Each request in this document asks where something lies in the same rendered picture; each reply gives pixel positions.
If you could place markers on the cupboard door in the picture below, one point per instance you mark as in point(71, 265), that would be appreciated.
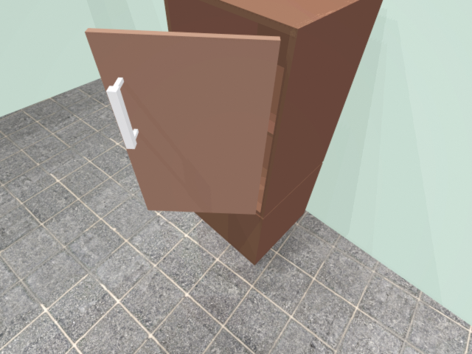
point(201, 103)

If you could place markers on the handle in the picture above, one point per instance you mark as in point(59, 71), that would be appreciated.
point(117, 103)

